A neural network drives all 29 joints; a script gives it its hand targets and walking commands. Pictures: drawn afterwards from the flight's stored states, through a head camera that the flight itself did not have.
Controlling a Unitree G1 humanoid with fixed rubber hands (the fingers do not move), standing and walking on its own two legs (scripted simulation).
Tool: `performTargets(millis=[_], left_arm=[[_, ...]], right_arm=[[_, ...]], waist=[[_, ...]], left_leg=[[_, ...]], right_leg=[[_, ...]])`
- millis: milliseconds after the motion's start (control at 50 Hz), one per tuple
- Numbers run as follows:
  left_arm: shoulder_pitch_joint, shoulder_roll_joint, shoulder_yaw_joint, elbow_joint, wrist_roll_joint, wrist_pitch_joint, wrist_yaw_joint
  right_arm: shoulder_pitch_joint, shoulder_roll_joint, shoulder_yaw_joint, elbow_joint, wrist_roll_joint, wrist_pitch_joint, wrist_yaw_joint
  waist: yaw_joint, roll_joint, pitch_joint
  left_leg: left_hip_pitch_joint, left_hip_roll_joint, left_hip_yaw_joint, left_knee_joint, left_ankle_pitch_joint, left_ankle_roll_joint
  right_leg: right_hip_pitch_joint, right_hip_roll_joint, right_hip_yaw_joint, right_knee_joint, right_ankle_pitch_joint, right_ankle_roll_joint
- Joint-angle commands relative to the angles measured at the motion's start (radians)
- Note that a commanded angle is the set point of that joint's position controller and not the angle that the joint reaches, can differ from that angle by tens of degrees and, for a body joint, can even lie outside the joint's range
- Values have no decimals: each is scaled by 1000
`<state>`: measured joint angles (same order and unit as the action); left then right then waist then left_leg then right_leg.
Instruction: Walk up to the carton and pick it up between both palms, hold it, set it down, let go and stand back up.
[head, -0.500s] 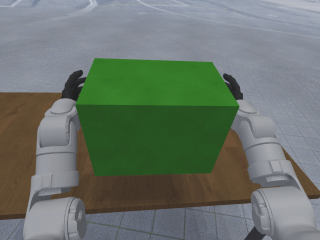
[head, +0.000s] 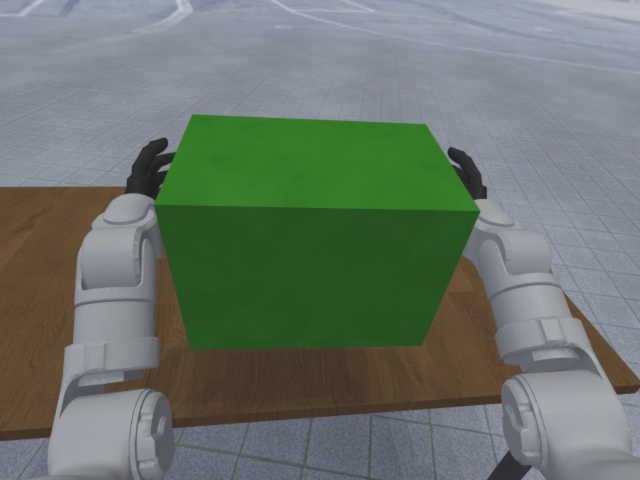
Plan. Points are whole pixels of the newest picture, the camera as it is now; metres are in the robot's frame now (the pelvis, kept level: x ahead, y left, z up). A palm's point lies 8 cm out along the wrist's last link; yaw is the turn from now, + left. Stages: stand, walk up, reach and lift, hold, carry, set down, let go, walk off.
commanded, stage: hold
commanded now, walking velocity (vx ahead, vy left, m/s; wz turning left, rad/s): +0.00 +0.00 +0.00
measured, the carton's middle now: (310, 234) +0.37 +0.00 +0.19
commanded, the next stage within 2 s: set down in 1.66 s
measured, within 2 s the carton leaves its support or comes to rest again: neither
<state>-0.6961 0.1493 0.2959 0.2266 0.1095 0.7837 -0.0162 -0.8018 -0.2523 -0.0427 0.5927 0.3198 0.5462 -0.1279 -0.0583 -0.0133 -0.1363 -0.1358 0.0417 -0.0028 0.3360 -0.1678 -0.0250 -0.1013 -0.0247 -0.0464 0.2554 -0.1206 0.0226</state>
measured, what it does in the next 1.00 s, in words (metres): stands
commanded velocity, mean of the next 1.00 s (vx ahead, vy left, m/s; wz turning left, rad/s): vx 0.00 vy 0.00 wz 0.00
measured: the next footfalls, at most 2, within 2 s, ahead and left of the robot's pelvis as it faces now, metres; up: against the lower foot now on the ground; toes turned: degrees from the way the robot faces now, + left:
none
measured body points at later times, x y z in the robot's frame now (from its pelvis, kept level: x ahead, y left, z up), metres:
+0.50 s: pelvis +0.00 +0.00 +0.00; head -0.06 +0.02 +0.44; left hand +0.38 +0.20 +0.23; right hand +0.39 -0.19 +0.24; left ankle +0.01 +0.13 -0.75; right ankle +0.01 -0.14 -0.75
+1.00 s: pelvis +0.00 +0.00 +0.00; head -0.06 +0.02 +0.44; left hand +0.38 +0.20 +0.23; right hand +0.39 -0.19 +0.23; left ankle +0.01 +0.13 -0.75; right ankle +0.01 -0.14 -0.75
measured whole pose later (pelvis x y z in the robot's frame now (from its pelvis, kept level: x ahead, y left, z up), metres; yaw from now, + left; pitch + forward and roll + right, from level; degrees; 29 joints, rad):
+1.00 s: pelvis +0.00 +0.00 +0.00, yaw +0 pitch -2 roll -1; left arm -0.69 0.15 0.29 0.23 0.10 0.78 -0.02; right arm -0.80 -0.26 -0.03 0.58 0.32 0.55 -0.13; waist -0.06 -0.01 -0.14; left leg -0.14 0.04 0.00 0.34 -0.17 -0.02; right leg -0.10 -0.02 -0.05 0.26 -0.12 0.02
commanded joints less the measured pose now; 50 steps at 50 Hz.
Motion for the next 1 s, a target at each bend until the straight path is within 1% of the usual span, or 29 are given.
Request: performTargets(millis=[0,60,140,160,180,240,280,300,340,380,420,460,480,540,560,580,600,620,660,700,740,760,780,800,820,840,880,920,980], left_arm=[[-789,-567,-463,-199,-185,-72,-150],[-768,-556,-437,-143,-181,-71,-155],[-758,-558,-444,-178,-178,-76,-156],[-782,-556,-454,-204,-185,-81,-156],[-766,-544,-435,-160,-176,-74,-159],[-774,-560,-446,-154,-173,-73,-160],[-799,-566,-456,-200,-187,-82,-156],[-779,-559,-457,-185,-179,-76,-154],[-769,-552,-448,-199,-176,-73,-154],[-759,-551,-445,-186,-175,-66,-156],[-785,-555,-449,-221,-170,-70,-152],[-776,-553,-451,-213,-171,-67,-153],[-768,-546,-440,-196,-160,-62,-153],[-766,-551,-467,-234,-185,-66,-156],[-779,-553,-475,-259,-192,-71,-154],[-774,-552,-489,-258,-199,-70,-154],[-784,-553,-484,-243,-188,-71,-152],[-766,-547,-452,-186,-170,-62,-155],[-768,-560,-454,-197,-178,-68,-156],[-779,-573,-488,-236,-203,-76,-148],[-786,-565,-491,-251,-202,-78,-142],[-769,-556,-478,-226,-192,-74,-141],[-763,-545,-454,-205,-176,-71,-144],[-762,-545,-444,-184,-164,-67,-148],[-747,-545,-427,-135,-158,-59,-156],[-762,-552,-422,-120,-151,-59,-159],[-777,-568,-445,-169,-169,-70,-160],[-816,-557,-446,-200,-179,-82,-151],[-797,-566,-464,-199,-194,-82,-145]], right_arm=[[-894,623,305,-410,137,-56,136],[-907,623,301,-400,128,-53,132],[-895,627,316,-431,138,-59,126],[-880,626,312,-420,139,-54,123],[-880,620,304,-405,131,-48,120],[-880,619,294,-389,123,-51,127],[-896,627,301,-415,128,-57,131],[-877,616,299,-404,134,-53,131],[-877,623,313,-412,147,-48,127],[-896,619,316,-436,148,-48,127],[-868,621,310,-403,147,-45,131],[-860,605,298,-391,133,-45,134],[-854,598,294,-369,132,-44,137],[-859,613,306,-424,138,-51,131],[-852,608,304,-424,143,-48,130],[-854,610,307,-449,147,-51,128],[-845,602,293,-414,135,-45,128],[-876,604,293,-414,125,-47,131],[-883,618,297,-425,126,-52,134],[-876,617,303,-448,135,-56,134],[-866,616,311,-445,141,-53,134],[-857,608,314,-433,139,-50,134],[-845,606,308,-403,132,-44,134],[-837,599,299,-363,126,-39,136],[-872,601,295,-373,116,-44,138],[-877,603,279,-337,106,-44,140],[-897,633,298,-387,120,-58,139],[-925,651,324,-423,139,-57,132],[-911,637,317,-442,145,-55,128]], waist=[[-7,48,-380],[-1,13,-378],[-4,25,-398],[-15,36,-405],[-13,20,-364],[-9,48,-333],[-6,37,-386],[-8,52,-363],[-4,36,-376],[4,37,-367],[1,65,-360],[-7,57,-356],[-2,63,-337],[-18,46,-389],[-21,56,-392],[-26,63,-403],[-28,76,-371],[-7,51,-338],[-4,45,-364],[-18,62,-413],[-17,63,-414],[-10,58,-390],[-8,42,-349],[-8,50,-313],[2,29,-299],[2,35,-288],[3,41,-358],[17,33,-402],[-1,40,-412]], left_leg=[[92,-91,-7,-12,289,-20],[75,-94,-4,-27,225,-5],[96,-96,-3,-6,301,-14],[96,-96,-7,-6,300,-20],[82,-97,-3,-16,267,-12],[67,-90,-4,-31,236,-16],[88,-89,-7,-19,274,-18],[96,-89,-9,-12,297,-23],[104,-92,-11,-4,324,-21],[82,-95,-6,-11,290,-17],[89,-92,-5,-17,291,-25],[97,-88,-5,-22,276,-27],[91,-86,-6,-26,271,-26],[108,-91,-5,-7,315,-26],[112,-89,-8,-5,338,-33],[114,-93,-10,-1,330,-35],[109,-90,-12,-11,301,-38],[87,-90,-4,-22,257,-22],[80,-88,-7,-26,249,-16],[101,-85,-13,-10,300,-29],[123,-87,-14,-2,321,-33],[125,-88,-11,-2,322,-30],[112,-88,-9,-15,293,-24],[90,-85,-7,-30,253,-24],[63,-86,-3,-43,195,-10],[46,-83,-1,-55,164,-7],[64,-87,-2,-34,224,-9],[85,-97,-2,-7,300,-10],[111,-94,-7,-1,310,-17]], right_leg=[[144,96,28,3,206,-8],[139,91,32,-8,165,-4],[177,94,34,4,246,-4],[179,94,32,8,244,-2],[166,91,32,-3,222,0],[133,89,33,-11,163,-12],[139,97,27,0,184,-11],[141,97,27,1,204,-14],[159,98,28,4,239,-6],[156,94,29,-2,211,-5],[142,94,29,1,191,-9],[126,95,28,-6,166,-11],[125,94,29,-9,156,-16],[153,95,30,3,237,-8],[161,99,27,9,249,-9],[162,96,28,8,246,-6],[132,95,24,2,200,-9],[122,92,26,-13,154,-10],[138,92,28,-6,162,-11],[149,98,26,6,204,-15],[132,101,22,7,214,-10],[128,99,23,2,211,-9],[126,97,24,-6,194,-7],[114,94,25,-11,154,-11],[114,88,29,-22,107,-11],[102,87,30,-23,77,-16],[136,90,33,-4,144,-14],[158,95,30,7,210,-2],[143,96,32,3,231,-3]])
